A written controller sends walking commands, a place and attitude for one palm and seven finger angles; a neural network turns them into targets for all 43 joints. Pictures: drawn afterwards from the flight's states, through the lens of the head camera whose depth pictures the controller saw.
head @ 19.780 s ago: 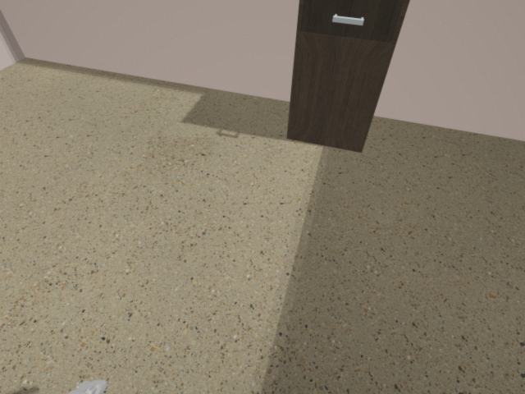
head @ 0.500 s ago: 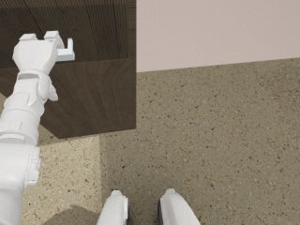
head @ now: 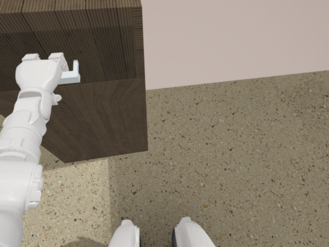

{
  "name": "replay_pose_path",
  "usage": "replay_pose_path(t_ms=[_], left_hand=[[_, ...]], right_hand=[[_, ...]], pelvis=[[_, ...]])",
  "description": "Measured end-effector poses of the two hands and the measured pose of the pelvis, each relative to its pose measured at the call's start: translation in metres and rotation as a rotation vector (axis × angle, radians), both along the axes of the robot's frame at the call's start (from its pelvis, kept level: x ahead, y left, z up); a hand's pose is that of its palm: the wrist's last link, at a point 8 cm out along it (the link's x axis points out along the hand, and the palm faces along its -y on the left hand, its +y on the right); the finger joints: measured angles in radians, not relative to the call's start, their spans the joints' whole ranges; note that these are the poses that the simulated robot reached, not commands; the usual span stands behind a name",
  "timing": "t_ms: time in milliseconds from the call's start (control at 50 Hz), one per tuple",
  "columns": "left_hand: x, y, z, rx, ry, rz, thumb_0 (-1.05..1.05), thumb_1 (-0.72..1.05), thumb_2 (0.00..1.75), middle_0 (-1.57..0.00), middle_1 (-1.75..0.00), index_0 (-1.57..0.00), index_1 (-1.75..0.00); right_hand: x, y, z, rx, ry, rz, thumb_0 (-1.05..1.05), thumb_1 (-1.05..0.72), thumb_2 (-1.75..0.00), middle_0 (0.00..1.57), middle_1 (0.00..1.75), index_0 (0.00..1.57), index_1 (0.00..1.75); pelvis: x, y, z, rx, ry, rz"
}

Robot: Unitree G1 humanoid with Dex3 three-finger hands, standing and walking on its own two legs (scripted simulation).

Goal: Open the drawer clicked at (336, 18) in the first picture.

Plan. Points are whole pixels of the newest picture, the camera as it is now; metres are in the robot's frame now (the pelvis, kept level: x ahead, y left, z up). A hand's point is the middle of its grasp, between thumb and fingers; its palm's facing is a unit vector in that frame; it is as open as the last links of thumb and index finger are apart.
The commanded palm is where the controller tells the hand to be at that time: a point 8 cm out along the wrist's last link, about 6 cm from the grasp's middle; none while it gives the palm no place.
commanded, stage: close the thumb around the handle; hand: left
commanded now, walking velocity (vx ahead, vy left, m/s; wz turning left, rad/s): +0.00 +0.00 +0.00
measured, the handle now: (50, 72) +0.55 +0.26 +0.05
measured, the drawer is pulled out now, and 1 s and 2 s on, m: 0.00 0.01 0.07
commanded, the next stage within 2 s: pull the drawer open in 0.28 s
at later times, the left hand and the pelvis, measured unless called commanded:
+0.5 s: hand (53, 91) +0.50 +0.25 +0.03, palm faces -0.03 -0.02 -1.00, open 6.2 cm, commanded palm +0.49 +0.25 +0.07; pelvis +0.00 +0.00 +0.01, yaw +0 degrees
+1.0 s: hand (52, 95) +0.49 +0.25 +0.02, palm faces -0.02 -0.04 -1.00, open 5.2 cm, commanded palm +0.48 +0.25 +0.07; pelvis +0.05 +0.02 +0.02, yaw -2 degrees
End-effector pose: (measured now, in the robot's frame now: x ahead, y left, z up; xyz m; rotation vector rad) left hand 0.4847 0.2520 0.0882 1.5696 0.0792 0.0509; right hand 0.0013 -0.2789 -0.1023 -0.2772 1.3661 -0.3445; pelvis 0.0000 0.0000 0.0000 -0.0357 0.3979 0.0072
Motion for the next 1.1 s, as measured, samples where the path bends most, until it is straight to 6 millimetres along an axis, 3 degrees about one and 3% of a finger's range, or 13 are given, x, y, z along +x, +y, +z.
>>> replay_pose_path(t_ms=[160, 440, 700, 860, 1020, 1100], left_hand=[[0.001, -0.004, -0.003, 0.007, -0.038, 0.040, 0.00, 0.62, 0.78, -0.36, -1.30, -0.40, -1.32], [-0.001, -0.004, -0.006, -0.006, 0.016, 0.043, 0.00, 0.70, 0.78, -0.41, -1.34, -0.27, -1.32], [-0.003, 0.000, -0.011, -0.015, 0.017, 0.030, 0.00, 0.78, 0.84, -0.40, -1.35, -0.37, -1.33], [-0.004, 0.001, -0.011, -0.032, 0.011, 0.021, 0.00, 0.78, 0.82, -0.38, -1.35, -0.41, -1.34], [-0.011, 0.001, -0.011, -0.040, -0.002, 0.015, 0.00, 0.78, 0.83, -0.38, -1.35, -0.42, -1.35], [-0.007, 0.002, -0.012, -0.015, -0.003, 0.013, -0.01, 0.78, 0.84, -0.39, -1.35, -0.42, -1.35]], right_hand=[[0.004, 0.007, -0.005, 0.033, 0.002, -0.003, 0.01, -0.90, -0.89, 0.21, 0.30, 0.20, 0.29], [0.002, 0.013, 0.003, 0.027, -0.006, -0.008, 0.00, -0.90, -0.89, 0.21, 0.30, 0.20, 0.29], [0.003, 0.018, 0.004, 0.042, 0.014, -0.039, 0.01, -0.90, -0.89, 0.21, 0.30, 0.20, 0.29], [0.032, 0.027, 0.004, 0.081, -0.005, -0.045, 0.01, -0.90, -0.89, 0.21, 0.30, 0.20, 0.29], [0.082, 0.031, 0.006, 0.110, -0.069, -0.021, 0.01, -0.90, -0.89, 0.21, 0.30, 0.20, 0.29], [0.104, 0.028, 0.005, 0.102, -0.086, 0.029, 0.00, -0.90, -0.89, 0.21, 0.30, 0.20, 0.29]], pelvis=[[0.000, -0.001, 0.000, -0.003, 0.007, 0.004], [0.001, 0.002, 0.006, -0.005, -0.012, 0.005], [0.013, 0.011, 0.009, -0.004, -0.014, -0.022], [0.035, 0.015, 0.016, 0.000, -0.022, -0.038], [0.057, 0.017, 0.022, 0.002, -0.039, -0.042], [0.058, 0.014, 0.021, 0.003, -0.039, -0.016]])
